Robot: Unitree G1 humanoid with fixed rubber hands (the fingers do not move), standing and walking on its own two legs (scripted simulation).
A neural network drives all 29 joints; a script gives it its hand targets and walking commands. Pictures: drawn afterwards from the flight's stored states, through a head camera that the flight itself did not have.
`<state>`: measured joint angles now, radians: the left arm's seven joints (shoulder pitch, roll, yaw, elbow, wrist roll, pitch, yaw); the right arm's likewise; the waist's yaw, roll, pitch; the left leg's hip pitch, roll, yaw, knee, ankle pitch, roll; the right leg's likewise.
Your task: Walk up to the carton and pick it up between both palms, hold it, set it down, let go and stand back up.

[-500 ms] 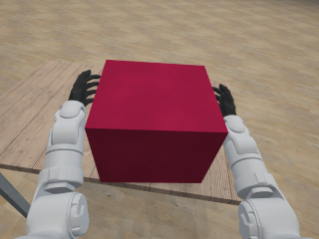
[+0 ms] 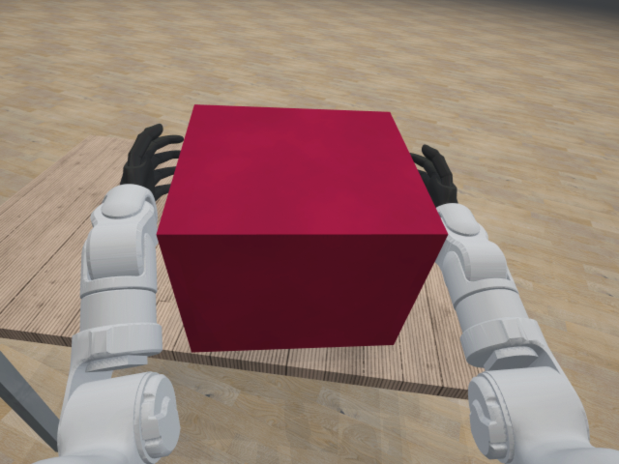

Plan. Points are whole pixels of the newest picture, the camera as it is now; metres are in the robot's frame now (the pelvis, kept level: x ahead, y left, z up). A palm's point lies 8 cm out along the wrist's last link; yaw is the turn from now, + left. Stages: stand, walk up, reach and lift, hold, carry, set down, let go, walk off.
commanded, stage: reach and lift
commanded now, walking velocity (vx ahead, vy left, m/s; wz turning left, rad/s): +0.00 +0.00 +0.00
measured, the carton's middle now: (295, 226) +0.39 +0.00 +0.14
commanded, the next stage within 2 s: hold in 1.12 s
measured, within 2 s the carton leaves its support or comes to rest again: neither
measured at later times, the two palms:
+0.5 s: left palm (141, 184) +0.37 +0.18 +0.23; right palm (444, 197) +0.37 -0.19 +0.21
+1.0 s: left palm (132, 172) +0.37 +0.19 +0.24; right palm (446, 182) +0.37 -0.19 +0.23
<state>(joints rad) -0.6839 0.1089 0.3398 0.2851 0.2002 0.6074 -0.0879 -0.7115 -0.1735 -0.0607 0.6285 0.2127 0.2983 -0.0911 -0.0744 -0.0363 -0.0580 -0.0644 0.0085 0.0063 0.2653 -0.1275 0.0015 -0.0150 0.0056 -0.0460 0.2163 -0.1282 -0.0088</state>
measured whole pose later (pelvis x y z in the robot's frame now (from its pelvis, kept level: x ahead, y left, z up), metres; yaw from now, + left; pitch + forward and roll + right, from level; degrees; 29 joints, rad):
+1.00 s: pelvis +0.00 +0.00 +0.00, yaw +0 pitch -4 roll -1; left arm -0.72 0.11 0.36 0.20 0.21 0.76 -0.08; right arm -0.80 -0.21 -0.04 0.63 0.29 0.42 -0.11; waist -0.08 -0.03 -0.09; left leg -0.07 0.01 0.01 0.29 -0.14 0.00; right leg -0.01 0.01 -0.03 0.22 -0.13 -0.01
